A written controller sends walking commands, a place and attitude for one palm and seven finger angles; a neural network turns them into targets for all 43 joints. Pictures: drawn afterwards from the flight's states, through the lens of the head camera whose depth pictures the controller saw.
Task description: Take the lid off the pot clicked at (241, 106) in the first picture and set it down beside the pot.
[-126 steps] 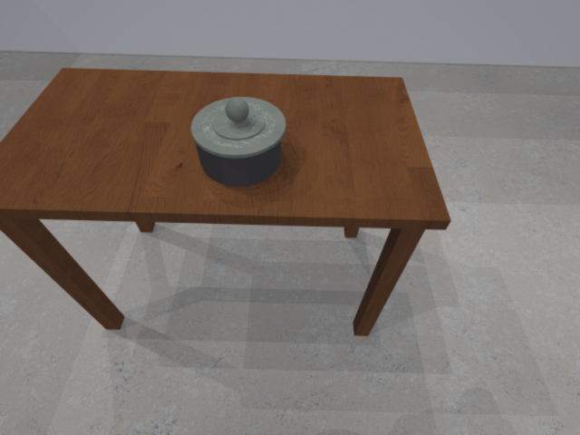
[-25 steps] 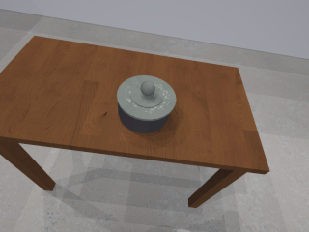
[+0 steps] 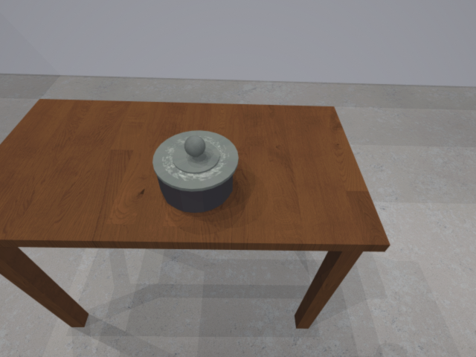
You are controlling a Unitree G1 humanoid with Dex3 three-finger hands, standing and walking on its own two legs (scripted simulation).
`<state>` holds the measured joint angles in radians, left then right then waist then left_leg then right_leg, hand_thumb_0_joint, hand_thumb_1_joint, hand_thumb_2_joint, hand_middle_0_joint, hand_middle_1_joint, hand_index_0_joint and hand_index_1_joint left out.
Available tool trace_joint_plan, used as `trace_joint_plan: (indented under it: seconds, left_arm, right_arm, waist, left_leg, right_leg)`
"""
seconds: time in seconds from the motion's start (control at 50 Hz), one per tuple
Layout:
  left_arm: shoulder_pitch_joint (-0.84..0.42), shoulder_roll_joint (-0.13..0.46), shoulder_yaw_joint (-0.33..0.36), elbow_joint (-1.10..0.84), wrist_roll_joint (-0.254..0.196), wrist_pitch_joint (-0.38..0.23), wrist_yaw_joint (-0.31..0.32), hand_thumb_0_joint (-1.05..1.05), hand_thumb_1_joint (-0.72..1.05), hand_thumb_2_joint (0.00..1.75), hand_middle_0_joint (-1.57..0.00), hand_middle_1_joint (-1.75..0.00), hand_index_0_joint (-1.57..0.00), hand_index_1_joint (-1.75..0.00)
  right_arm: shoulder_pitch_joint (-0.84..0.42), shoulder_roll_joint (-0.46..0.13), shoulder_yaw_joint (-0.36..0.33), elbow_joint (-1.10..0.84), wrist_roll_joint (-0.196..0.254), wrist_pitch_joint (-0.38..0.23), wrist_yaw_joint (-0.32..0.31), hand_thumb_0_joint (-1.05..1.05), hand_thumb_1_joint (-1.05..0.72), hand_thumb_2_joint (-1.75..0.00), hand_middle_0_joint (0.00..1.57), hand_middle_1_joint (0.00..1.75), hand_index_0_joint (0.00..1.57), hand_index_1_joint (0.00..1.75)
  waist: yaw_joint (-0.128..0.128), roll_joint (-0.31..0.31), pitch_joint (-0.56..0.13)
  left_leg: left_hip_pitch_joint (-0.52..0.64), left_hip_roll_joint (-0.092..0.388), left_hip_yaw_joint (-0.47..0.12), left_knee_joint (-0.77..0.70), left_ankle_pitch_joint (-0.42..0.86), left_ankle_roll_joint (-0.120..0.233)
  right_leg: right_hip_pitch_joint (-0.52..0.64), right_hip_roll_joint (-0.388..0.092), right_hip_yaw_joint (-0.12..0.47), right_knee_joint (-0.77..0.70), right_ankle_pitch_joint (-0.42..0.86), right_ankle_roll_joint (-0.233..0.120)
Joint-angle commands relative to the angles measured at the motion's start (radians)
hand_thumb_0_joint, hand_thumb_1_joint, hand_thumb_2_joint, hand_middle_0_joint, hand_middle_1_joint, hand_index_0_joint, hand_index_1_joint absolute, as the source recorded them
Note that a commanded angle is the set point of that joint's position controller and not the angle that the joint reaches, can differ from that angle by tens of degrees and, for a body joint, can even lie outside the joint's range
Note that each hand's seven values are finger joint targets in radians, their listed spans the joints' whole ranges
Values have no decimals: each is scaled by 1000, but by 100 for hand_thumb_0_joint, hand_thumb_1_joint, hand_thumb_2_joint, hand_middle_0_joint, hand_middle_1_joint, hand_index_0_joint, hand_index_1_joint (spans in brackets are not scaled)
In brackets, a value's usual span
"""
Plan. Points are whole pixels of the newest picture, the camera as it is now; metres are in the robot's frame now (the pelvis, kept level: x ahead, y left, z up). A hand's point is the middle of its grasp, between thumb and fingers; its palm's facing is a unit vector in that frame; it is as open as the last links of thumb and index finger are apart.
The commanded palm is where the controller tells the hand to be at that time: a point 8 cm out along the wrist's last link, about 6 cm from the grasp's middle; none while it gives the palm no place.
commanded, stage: look again from close up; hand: left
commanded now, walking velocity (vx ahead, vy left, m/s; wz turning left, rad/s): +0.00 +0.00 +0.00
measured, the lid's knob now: (194, 146) +0.52 +0.11 +0.06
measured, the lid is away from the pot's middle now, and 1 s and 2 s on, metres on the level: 0.00 0.00 0.00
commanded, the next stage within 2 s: lift the closed hand beside the body in 1.28 s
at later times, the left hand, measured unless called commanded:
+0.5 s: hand out of the picture +0.04 +0.18 -0.17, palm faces +0.05 -0.97 -0.24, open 7.3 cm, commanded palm none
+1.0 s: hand out of the picture +0.02 +0.19 -0.17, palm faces +0.02 -0.97 -0.22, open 7.4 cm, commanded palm none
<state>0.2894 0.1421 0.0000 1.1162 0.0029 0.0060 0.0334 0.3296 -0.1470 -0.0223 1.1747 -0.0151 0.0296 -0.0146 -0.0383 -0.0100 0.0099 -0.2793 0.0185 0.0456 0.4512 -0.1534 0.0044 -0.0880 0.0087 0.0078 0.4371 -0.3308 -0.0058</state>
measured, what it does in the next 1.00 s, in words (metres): stands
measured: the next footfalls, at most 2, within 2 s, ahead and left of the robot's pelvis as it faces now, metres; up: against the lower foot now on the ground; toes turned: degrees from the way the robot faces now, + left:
none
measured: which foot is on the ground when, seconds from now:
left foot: down 0.00-1.00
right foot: down 0.00-1.00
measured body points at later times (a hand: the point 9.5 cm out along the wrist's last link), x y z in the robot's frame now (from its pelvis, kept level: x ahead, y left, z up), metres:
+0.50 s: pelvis +0.01 +0.00 -0.01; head +0.03 -0.01 +0.44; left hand +0.03 +0.23 -0.16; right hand +0.07 -0.23 -0.17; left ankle +0.06 +0.12 -0.74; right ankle -0.06 -0.12 -0.74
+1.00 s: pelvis +0.01 +0.01 +0.00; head +0.04 +0.01 +0.44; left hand +0.02 +0.24 -0.16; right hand +0.05 -0.22 -0.16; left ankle +0.06 +0.12 -0.74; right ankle -0.06 -0.12 -0.74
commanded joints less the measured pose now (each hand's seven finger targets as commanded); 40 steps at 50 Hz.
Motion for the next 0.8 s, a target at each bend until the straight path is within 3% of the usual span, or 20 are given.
trace_joint_plan:
  seconds: [0.0, 0.04, 0.06, 0.08, 0.1, 0.12, 0.16, 0.18, 0.22, 0.32, 0.38, 0.46, 0.52, 0.6, 0.64, 0.78]
  left_arm:
    - [68, 106, 21, -15, 0, -17, 7, 0, 90, 90, -20, -30, -20, -30]
    - [71, 98, 21, -11, 1, -20, 8, 0, 90, 90, -20, -30, -20, -30]
    - [22, 183, -2, -98, 16, -55, 10, 0, 90, 90, -20, -30, -20, -30]
    - [59, 123, 18, -92, 11, -38, 16, 0, 90, 90, -20, -30, -20, -30]
    - [72, 123, 9, -85, 7, -38, 18, 0, 90, 90, -20, -30, -20, -30]
    - [77, 108, 12, -89, 6, -42, 20, 0, 90, 90, -20, -30, -20, -30]
    - [56, 118, 16, -98, 3, -42, 23, 0, 90, 90, -20, -30, -20, -30]
    - [42, 104, 18, -103, 3, -41, 25, 0, 90, 90, -20, -30, -20, -30]
    - [40, 98, 19, -110, 5, -41, 27, 0, 90, 90, -20, -30, -20, -30]
    - [36, 96, 21, -123, 7, -38, 29, 0, 90, 90, -20, -30, -20, -30]
    - [42, 106, 23, -130, 7, -37, 28, 0, 90, 90, -20, -30, -20, -30]
    - [42, 121, 22, -138, 8, -36, 27, 0, 90, 90, -20, -30, -20, -30]
    - [45, 120, 19, -143, 9, -35, 25, 0, 90, 90, -20, -30, -20, -30]
    - [39, 131, 18, -149, 11, -32, 22, 0, 90, 90, -20, -30, -20, -30]
    - [41, 130, 15, -147, 11, -34, 21, 0, 90, 90, -20, -30, -20, -30]
    - [56, 134, 16, -142, 11, -32, 19, 0, 90, 90, -20, -30, -20, -30]
  right_arm:
    - [19, -76, -9, -27, 1, -25, -13, 0, -90, -90, 20, 30, 20, 30]
    - [35, -73, -9, -22, 2, -30, -14, 0, -90, -90, 20, 30, 20, 30]
    - [47, -102, 4, -121, -10, -53, -1, 0, -90, -90, 20, 30, 20, 30]
    - [13, -72, -26, -131, -6, -61, -7, 0, -90, -90, 20, 30, 20, 30]
    - [1, -69, -20, -145, -1, -57, -9, 0, -90, -90, 20, 30, 20, 30]
    - [-1, -62, -24, -158, -1, -52, -10, 0, -90, -90, 20, 30, 20, 30]
    - [9, -66, -25, -173, -2, -43, -10, 0, -90, -90, 20, 30, 20, 30]
    - [8, -72, -28, -174, -4, -39, -9, 0, -90, -90, 20, 30, 20, 30]
    - [0, -76, -29, -175, -5, -34, -9, 0, -90, -90, 20, 30, 20, 30]
    - [-27, -101, -26, -181, -5, -34, -7, 0, -90, -90, 20, 30, 20, 30]
    - [-57, -116, -24, -190, -3, -37, -7, 0, -90, -90, 20, 30, 20, 30]
    - [-82, -127, -22, -197, -2, -39, -7, 0, -90, -90, 20, 30, 20, 30]
    - [-110, -131, -19, -201, 0, -35, -5, 0, -90, -90, 20, 30, 20, 30]
    - [-123, -138, -19, -206, -1, -35, -2, 0, -90, -90, 20, 30, 20, 30]
    - [-123, -139, -17, -205, 0, -37, -1, 0, -90, -90, 20, 30, 20, 30]
    - [-115, -142, -17, -198, 2, -42, -2, 0, -90, -90, 20, 30, 20, 30]
  waist:
    - [25, 15, 102]
    - [23, 11, 73]
    - [1, 74, 158]
    - [33, 118, 73]
    - [34, 101, 8]
    - [32, 68, 3]
    - [18, -6, 0]
    - [14, -15, 21]
    - [12, 24, 45]
    - [17, -28, 43]
    - [25, 12, 23]
    - [30, 2, -1]
    - [32, -10, 31]
    - [34, 21, 33]
    - [32, -1, 22]
    - [38, 8, -5]
  left_leg:
    - [71, 59, -96, -68, -66, 1]
    - [86, 65, -101, -66, -24, 4]
    - [109, 11, -97, -52, 108, 37]
    - [67, 86, -130, -21, 48, 20]
    - [79, 76, -143, 0, 46, 27]
    - [69, 63, -129, 27, 39, 25]
    - [74, 53, -117, 60, 22, 23]
    - [61, 50, -115, 70, 7, 23]
    - [51, 48, -116, 76, 2, 25]
    - [60, 58, -121, 72, 78, 32]
    - [89, 63, -121, 68, 125, 35]
    - [116, 67, -116, 65, 172, 37]
    - [104, 66, -116, 50, 121, 35]
    - [108, 70, -121, 26, 84, 36]
    - [118, 70, -121, 23, 102, 38]
    - [141, 79, -121, 17, 158, 42]
  right_leg:
    - [-200, -107, 92, -152, -7, -39]
    - [-178, -102, 83, -135, 47, -37]
    - [-192, -19, 24, -56, 103, -60]
    - [-211, -74, 45, -36, 40, -51]
    - [-160, -80, 51, -48, 93, -55]
    - [-156, -89, 69, -65, 128, -62]
    - [-158, -105, 79, -72, 164, -65]
    - [-171, -104, 77, -72, 159, -65]
    - [-190, -102, 84, -65, 159, -64]
    - [-170, -96, 67, -28, 226, -50]
    - [-156, -98, 62, -15, 252, -42]
    - [-131, -104, 60, -7, 304, -34]
    - [-148, -104, 71, -29, 258, -29]
    - [-152, -101, 66, -33, 201, -26]
    - [-144, -104, 68, -33, 221, -25]
    - [-122, -105, 55, -28, 240, -20]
